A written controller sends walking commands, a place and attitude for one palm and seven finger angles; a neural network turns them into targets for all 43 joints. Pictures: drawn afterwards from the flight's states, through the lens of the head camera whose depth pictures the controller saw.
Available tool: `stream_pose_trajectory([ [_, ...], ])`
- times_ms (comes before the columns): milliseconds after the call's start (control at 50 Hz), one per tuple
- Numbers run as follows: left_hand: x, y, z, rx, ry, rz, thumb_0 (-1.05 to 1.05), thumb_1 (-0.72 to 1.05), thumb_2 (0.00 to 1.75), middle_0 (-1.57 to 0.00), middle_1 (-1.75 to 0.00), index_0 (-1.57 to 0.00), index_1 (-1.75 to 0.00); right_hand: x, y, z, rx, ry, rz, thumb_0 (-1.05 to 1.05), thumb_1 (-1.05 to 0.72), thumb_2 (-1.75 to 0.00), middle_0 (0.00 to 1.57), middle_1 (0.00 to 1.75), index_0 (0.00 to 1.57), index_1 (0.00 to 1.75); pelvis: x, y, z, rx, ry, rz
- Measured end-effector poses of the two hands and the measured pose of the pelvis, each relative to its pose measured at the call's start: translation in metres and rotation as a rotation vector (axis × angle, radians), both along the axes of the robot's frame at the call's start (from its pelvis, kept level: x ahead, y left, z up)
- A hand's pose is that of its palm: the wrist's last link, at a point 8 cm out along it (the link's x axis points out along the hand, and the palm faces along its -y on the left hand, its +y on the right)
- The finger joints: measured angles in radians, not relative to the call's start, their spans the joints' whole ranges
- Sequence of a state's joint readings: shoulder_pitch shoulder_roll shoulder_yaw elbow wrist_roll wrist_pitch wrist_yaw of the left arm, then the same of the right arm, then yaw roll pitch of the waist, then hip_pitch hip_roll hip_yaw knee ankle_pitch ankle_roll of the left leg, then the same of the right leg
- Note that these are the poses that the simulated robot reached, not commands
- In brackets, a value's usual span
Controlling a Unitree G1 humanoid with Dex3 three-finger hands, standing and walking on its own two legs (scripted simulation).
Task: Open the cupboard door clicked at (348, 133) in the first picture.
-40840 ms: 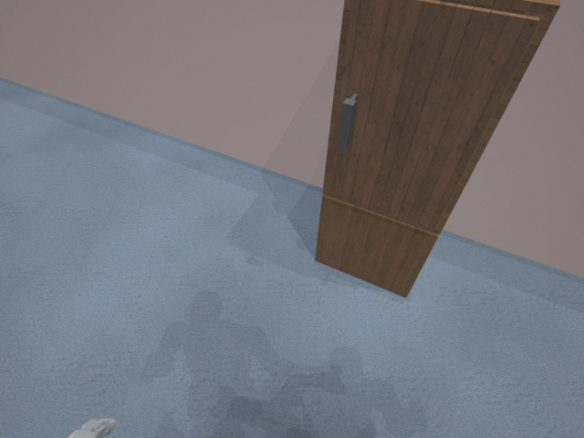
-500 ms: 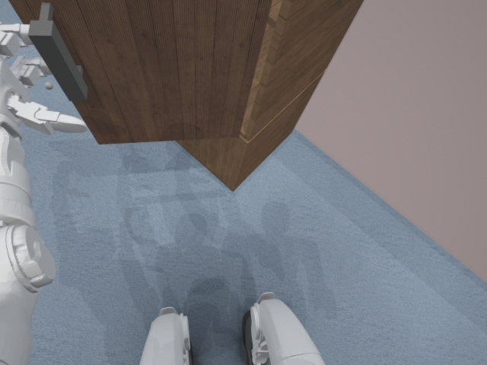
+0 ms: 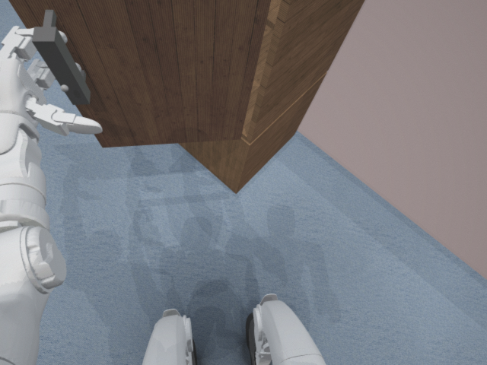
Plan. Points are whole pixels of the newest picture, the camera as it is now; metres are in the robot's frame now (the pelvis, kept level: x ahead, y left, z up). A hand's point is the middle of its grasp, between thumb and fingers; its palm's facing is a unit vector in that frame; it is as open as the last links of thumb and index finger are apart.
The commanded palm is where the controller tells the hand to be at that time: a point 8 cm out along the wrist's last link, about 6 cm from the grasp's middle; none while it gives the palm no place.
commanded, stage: close the thumb around the handle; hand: left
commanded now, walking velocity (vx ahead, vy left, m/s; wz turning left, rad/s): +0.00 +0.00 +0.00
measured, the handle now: (66, 59) +0.58 +0.23 +0.06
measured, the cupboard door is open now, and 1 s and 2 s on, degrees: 50 49 96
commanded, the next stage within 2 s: pull the door open along its arc in 0.80 s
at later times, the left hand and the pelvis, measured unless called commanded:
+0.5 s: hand (63, 88) +0.52 +0.22 +0.06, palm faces +0.04 -1.00 -0.02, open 9.5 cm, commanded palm +0.51 +0.26 +0.06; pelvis +0.00 +0.00 +0.00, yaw +0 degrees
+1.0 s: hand (73, 87) +0.53 +0.21 +0.06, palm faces +0.04 -1.00 -0.02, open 6.7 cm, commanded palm +0.49 +0.25 +0.06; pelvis +0.00 +0.00 +0.00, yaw +0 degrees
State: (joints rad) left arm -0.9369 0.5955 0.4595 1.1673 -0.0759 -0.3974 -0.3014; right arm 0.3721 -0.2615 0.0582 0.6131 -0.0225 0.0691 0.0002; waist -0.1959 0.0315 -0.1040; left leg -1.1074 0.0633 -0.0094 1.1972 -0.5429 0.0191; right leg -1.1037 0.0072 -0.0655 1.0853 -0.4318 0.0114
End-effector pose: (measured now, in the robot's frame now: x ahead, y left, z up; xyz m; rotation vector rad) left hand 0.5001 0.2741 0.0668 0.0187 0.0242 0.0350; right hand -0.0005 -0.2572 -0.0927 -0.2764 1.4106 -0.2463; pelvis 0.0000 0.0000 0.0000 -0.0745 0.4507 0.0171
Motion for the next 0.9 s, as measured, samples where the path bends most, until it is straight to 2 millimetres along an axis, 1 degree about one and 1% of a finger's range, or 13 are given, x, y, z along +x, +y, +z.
stream_pose_trajectory([
  [160, -0.001, 0.001, -0.001, 0.002, 0.0, 0.01, -0.01, -0.49, 0.3, -0.3, -1.2, -0.3, -1.2, -0.001, -0.001, 0.0, -0.001, -0.001, -0.002, 0.01, -0.9, -0.9, 0.2, 0.3, 0.2, 0.3, 0.0, -0.001, 0.0, 0.001, -0.001, -0.001],
  [260, -0.002, 0.003, 0.002, 0.005, -0.007, 0.009, -0.01, -0.4, 0.34, -0.31, -1.21, -0.31, -1.21, 0.0, -0.002, 0.001, -0.004, -0.002, -0.001, 0.01, -0.9, -0.9, 0.2, 0.3, 0.2, 0.3, 0.0, -0.001, 0.0, 0.001, -0.002, -0.001],
  [380, -0.002, 0.003, 0.002, -0.001, 0.0, 0.005, -0.01, -0.15, 0.45, -0.3, -1.23, -0.32, -1.24, 0.002, -0.004, 0.001, -0.008, -0.003, 0.006, 0.01, -0.9, -0.9, 0.2, 0.3, 0.2, 0.3, 0.0, -0.001, 0.001, 0.0, -0.003, 0.003],
  [620, 0.005, -0.001, -0.006, 0.002, 0.014, -0.002, 0.0, 0.48, 0.72, -0.36, -1.3, -0.37, -1.3, 0.002, -0.003, -0.001, -0.014, 0.001, 0.009, 0.01, -0.9, -0.9, 0.2, 0.3, 0.2, 0.3, 0.0, 0.0, -0.002, -0.002, 0.009, 0.004],
  [640, 0.005, -0.002, -0.006, 0.007, 0.011, -0.011, 0.0, 0.51, 0.73, -0.36, -1.31, -0.37, -1.31, 0.002, -0.003, -0.001, -0.014, 0.003, 0.009, 0.01, -0.9, -0.9, 0.2, 0.3, 0.2, 0.3, 0.0, 0.0, -0.002, -0.003, 0.01, 0.004],
  [900, 0.007, -0.007, -0.006, 0.004, 0.012, -0.003, 0.0, 0.56, 0.78, -0.29, -1.32, -0.33, -1.32, -0.003, 0.0, -0.002, 0.001, 0.001, -0.008, 0.01, -0.9, -0.9, 0.2, 0.3, 0.2, 0.3, 0.0, -0.001, -0.002, 0.0, 0.01, -0.004],
])
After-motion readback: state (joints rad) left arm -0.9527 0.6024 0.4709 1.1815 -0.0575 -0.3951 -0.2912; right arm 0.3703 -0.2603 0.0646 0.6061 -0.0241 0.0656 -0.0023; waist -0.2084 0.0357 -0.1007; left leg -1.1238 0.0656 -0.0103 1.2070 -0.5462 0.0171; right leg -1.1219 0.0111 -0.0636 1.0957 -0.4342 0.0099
